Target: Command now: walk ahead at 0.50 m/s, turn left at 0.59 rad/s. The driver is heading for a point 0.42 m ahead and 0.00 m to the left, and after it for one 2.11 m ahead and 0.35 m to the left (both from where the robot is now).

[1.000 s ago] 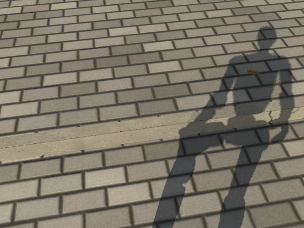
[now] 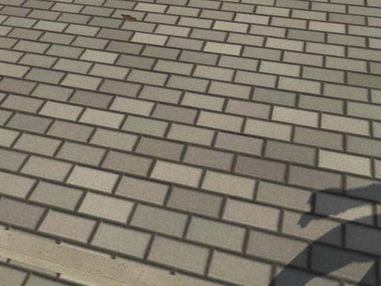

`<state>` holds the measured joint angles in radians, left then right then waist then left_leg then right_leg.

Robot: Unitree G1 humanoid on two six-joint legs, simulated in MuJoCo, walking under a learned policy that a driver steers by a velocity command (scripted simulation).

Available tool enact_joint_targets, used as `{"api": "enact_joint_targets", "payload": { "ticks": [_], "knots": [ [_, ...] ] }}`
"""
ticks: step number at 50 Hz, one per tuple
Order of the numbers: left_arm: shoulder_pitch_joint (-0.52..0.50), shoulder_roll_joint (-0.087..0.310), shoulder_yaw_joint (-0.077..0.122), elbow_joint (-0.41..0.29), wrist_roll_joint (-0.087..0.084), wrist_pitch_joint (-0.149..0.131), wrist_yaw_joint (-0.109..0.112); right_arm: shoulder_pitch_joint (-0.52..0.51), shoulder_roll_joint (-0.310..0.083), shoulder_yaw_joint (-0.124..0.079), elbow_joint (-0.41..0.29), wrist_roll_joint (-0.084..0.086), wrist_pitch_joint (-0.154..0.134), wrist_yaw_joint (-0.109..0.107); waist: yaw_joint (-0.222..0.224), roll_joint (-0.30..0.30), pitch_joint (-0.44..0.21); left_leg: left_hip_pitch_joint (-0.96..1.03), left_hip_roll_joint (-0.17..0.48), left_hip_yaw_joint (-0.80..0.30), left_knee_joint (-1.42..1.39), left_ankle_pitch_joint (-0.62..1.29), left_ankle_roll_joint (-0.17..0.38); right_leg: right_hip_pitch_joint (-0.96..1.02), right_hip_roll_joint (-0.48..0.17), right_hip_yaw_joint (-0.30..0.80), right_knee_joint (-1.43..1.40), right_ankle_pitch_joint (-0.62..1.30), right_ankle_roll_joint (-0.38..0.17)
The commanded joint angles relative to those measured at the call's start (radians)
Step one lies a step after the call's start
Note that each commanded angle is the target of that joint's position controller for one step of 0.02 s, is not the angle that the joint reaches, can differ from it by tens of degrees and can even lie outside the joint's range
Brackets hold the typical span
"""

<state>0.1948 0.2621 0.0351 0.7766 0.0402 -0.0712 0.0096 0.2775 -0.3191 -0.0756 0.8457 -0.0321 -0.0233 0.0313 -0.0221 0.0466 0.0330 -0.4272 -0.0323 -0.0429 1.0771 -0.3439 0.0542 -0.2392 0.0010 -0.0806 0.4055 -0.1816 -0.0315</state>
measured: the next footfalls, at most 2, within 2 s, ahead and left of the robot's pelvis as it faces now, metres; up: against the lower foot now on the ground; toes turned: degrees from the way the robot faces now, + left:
left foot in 0.32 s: +0.26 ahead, +0.11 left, +0.00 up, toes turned +10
right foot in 0.84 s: +0.51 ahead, -0.03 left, +0.11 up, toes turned +4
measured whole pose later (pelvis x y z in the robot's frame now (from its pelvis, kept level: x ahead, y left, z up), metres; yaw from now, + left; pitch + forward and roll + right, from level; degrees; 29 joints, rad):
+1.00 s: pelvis +0.39 +0.01 +0.06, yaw +9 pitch +1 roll +1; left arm 0.20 0.17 0.00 0.80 0.01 -0.02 0.02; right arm 0.28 -0.19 -0.04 0.87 -0.01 0.03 -0.04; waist 0.00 0.02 0.03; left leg -0.51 -0.05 -0.08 1.40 -0.39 0.02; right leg -0.54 0.03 -0.14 0.87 -0.35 -0.13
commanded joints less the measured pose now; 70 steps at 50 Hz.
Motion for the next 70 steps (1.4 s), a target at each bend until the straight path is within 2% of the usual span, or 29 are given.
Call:
{"api": "enact_joint_targets", "payload": {
  "ticks": [1,5,10,13,15,16,17,18,19,20,23,28,33,36,38,40,41,42,43,44,45,47,48,49,54,57,62,66,70],
  "knots": [
    [0.087,0.111,0.029,-0.021,-0.011,-0.028,-0.005,-0.009,-0.031,0.001,-0.069,-0.007,0.010,0.024,0.023,-0.146,-0.034,-0.192,0.073,-0.018,0.057,0.081,-0.017,0.163,-0.267,0.188,-0.209,0.248,-0.098],
    [0.140,0.108,0.030,0.007,-0.013,-0.034,-0.009,-0.139,-0.011,0.017,-0.122,-0.011,0.011,0.039,0.042,-0.135,-0.013,-0.256,0.080,0.000,-0.060,0.170,-0.040,0.184,-0.257,0.076,-0.228,0.367,-0.118],
    [0.167,0.124,0.030,0.038,-0.014,-0.029,-0.017,-0.245,0.031,0.051,-0.145,-0.008,0.006,0.039,0.057,-0.167,-0.003,-0.072,0.041,0.101,-0.373,0.226,-0.019,0.154,-0.228,-0.036,-0.194,0.496,-0.090],
    [0.208,0.143,0.030,0.066,-0.019,-0.016,-0.013,-0.218,0.015,0.052,-0.134,-0.018,0.002,0.018,0.041,-0.172,-0.032,0.042,-0.016,0.140,-0.438,0.143,0.029,0.210,-0.254,-0.044,-0.055,0.821,-0.095],
    [0.188,0.155,0.029,0.068,-0.035,0.000,-0.012,-0.002,-0.003,0.040,-0.058,-0.030,-0.021,0.009,-0.063,-0.131,-0.131,0.295,-0.058,0.146,-0.628,0.223,0.067,0.182,-0.220,-0.082,0.239,0.877,-0.078],
    [0.174,0.135,0.019,0.044,-0.044,-0.002,-0.011,0.115,-0.066,0.017,-0.028,-0.043,-0.027,-0.003,-0.115,-0.088,-0.213,0.523,0.053,0.024,-0.655,0.246,0.086,0.006,-0.187,-0.086,0.452,0.548,-0.047],
    [0.208,-0.003,-0.011,0.011,-0.018,0.001,-0.018,0.137,-0.169,0.003,-0.031,-0.037,-0.032,-0.017,-0.048,0.141,-0.241,0.663,0.366,-0.333,-0.631,0.593,0.111,-0.238,-0.087,-0.089,0.759,-0.376,-0.010],
    [0.269,0.069,0.008,0.017,-0.039,0.024,-0.009,0.199,-0.246,-0.032,-0.021,0.000,-0.015,-0.024,-0.084,0.152,-0.341,0.729,0.457,-0.550,-0.720,0.505,0.271,-0.396,-0.004,0.032,0.972,-0.357,-0.005],
    [0.181,0.100,0.015,0.012,-0.027,0.029,-0.007,0.140,-0.177,-0.021,-0.026,0.009,-0.006,-0.027,-0.075,0.036,-0.206,0.646,0.400,-0.457,-0.757,0.283,0.267,-0.514,-0.053,0.066,1.080,-0.284,-0.006],
    [0.129,0.076,0.011,-0.002,-0.024,0.019,-0.012,0.076,-0.101,0.003,-0.028,0.011,-0.009,-0.028,-0.050,0.035,-0.074,0.497,0.341,-0.362,-0.782,0.296,0.237,-0.547,-0.065,0.054,1.112,-0.243,-0.007],
    [0.205,0.032,0.007,0.032,-0.011,0.049,-0.020,0.012,-0.016,0.034,-0.014,0.013,-0.034,-0.029,0.059,-0.005,-0.029,0.267,0.252,-0.166,-0.801,0.621,0.177,-0.427,-0.070,0.052,1.143,-0.204,0.013],
    [0.033,-0.056,-0.012,-0.059,-0.022,0.089,0.020,0.158,-0.004,0.042,0.078,0.002,-0.051,-0.024,0.028,0.037,0.003,0.313,0.278,-0.165,-0.800,0.469,0.199,-0.847,-0.025,0.046,1.579,-0.299,-0.025],
    [-0.194,-0.097,-0.060,-0.219,0.002,0.097,0.021,0.217,0.011,0.067,0.146,0.016,-0.048,-0.061,0.032,0.002,0.042,0.283,0.224,-0.132,-0.859,0.334,0.154,-1.001,-0.035,-0.009,1.399,-0.270,-0.016],
    [-0.144,-0.106,-0.078,-0.232,-0.004,0.108,0.016,0.189,-0.032,0.061,0.137,0.018,-0.044,-0.092,0.054,0.015,-0.039,0.333,0.254,-0.072,-0.921,0.711,0.144,-0.738,-0.070,-0.010,1.033,-0.213,-0.024],
    [-0.098,-0.118,-0.084,-0.195,-0.026,0.111,0.015,0.205,-0.025,0.060,0.139,0.018,-0.034,-0.079,0.034,0.038,-0.080,0.382,0.226,0.030,-0.881,1.035,0.123,-0.536,-0.032,-0.074,0.861,-0.221,-0.056],
    [0.024,-0.087,-0.067,-0.141,-0.038,0.101,0.020,0.198,-0.027,0.055,0.133,0.025,-0.024,-0.062,0.075,0.114,-0.151,0.440,0.239,0.060,-0.730,1.487,0.097,-0.343,0.038,-0.110,0.755,-0.238,-0.091],
    [0.104,-0.064,-0.055,-0.118,-0.035,0.089,0.018,0.187,-0.041,0.048,0.129,0.034,-0.019,-0.052,0.115,0.123,-0.192,0.471,0.250,0.057,-0.617,1.528,0.078,-0.242,0.054,-0.081,0.635,-0.215,-0.106],
    [0.183,-0.041,-0.043,-0.090,-0.026,0.072,0.012,0.174,-0.059,0.037,0.123,0.047,-0.019,-0.042,0.163,0.103,-0.228,0.414,0.228,0.076,-0.456,1.438,0.049,-0.079,0.036,0.006,0.482,-0.092,-0.127],
    [0.235,0.078,-0.007,-0.086,-0.010,0.066,0.017,0.263,-0.002,0.043,0.079,0.051,-0.034,-0.031,0.132,-0.116,-0.317,0.163,0.120,0.093,-0.141,0.843,-0.020,0.147,-0.241,0.459,0.363,0.332,-0.241],
    [0.264,0.099,-0.003,-0.061,-0.026,0.085,0.032,0.247,0.031,0.036,0.063,0.038,-0.009,-0.014,0.129,-0.288,-0.403,0.121,-0.072,0.010,0.111,-0.076,-0.054,0.087,-0.378,0.801,0.025,0.564,-0.337],
    [0.112,0.095,0.001,-0.070,-0.040,0.078,0.034,0.261,0.073,0.035,0.064,0.009,0.017,-0.017,0.034,-0.198,-0.276,0.066,-0.049,-0.129,0.308,-0.102,-0.050,-0.076,-0.380,0.790,0.006,0.322,-0.357],
    [-0.053,-0.011,-0.019,-0.060,-0.031,0.069,0.031,0.133,0.086,0.032,0.001,-0.020,0.055,-0.050,-0.018,-0.056,0.018,-0.078,0.001,-0.059,0.349,-0.082,-0.028,-0.319,-0.295,0.560,0.003,-0.076,-0.271],
    [-0.117,-0.027,-0.026,-0.084,-0.032,0.029,0.006,0.088,0.059,0.021,0.006,0.028,0.074,-0.076,0.007,-0.072,0.024,-0.103,-0.008,-0.043,0.452,-0.121,-0.051,-0.369,-0.267,0.469,-0.046,-0.052,-0.217],
    [-0.107,-0.025,-0.023,-0.053,-0.032,0.012,-0.005,0.137,0.054,0.016,0.005,0.040,0.075,-0.092,-0.020,-0.098,0.003,-0.106,-0.012,-0.064,0.514,-0.075,-0.038,-0.356,-0.246,0.429,-0.046,-0.060,-0.199],
    [0.027,-0.037,-0.022,0.033,-0.027,-0.023,0.011,0.116,0.034,-0.001,0.011,0.049,0.029,-0.095,-0.008,-0.089,-0.094,-0.170,0.000,-0.150,0.296,0.147,-0.026,-0.052,-0.172,0.219,-0.123,0.137,-0.165],
    [0.031,-0.051,-0.025,0.055,-0.035,-0.007,0.031,0.042,0.052,-0.003,-0.004,0.044,0.033,-0.091,-0.004,-0.098,-0.097,-0.159,0.046,-0.146,0.038,0.192,-0.089,0.044,-0.144,0.161,-0.143,0.144,-0.123],
    [0.009,0.022,-0.004,0.046,-0.035,0.034,0.055,0.016,0.046,-0.007,-0.007,0.047,0.059,-0.103,0.006,-0.155,-0.061,-0.148,0.113,-0.071,-0.161,0.118,-0.164,0.063,-0.172,0.216,-0.217,-0.084,-0.135],
    [0.048,0.054,0.016,0.062,-0.042,0.073,0.066,-0.077,0.045,0.005,-0.022,0.049,0.051,-0.112,0.074,-0.143,0.008,-0.090,0.125,-0.014,-0.447,0.021,-0.159,0.073,-0.183,0.262,-0.259,-0.272,-0.118],
    [0.031,0.090,0.035,0.074,-0.046,0.082,0.052,0.004,0.027,-0.004,0.050,0.049,0.045,-0.099,0.055,-0.091,0.016,0.071,0.084,0.059,-0.634,0.116,-0.098,0.023,-0.168,0.239,-0.243,-0.257,-0.133]
  ]
}}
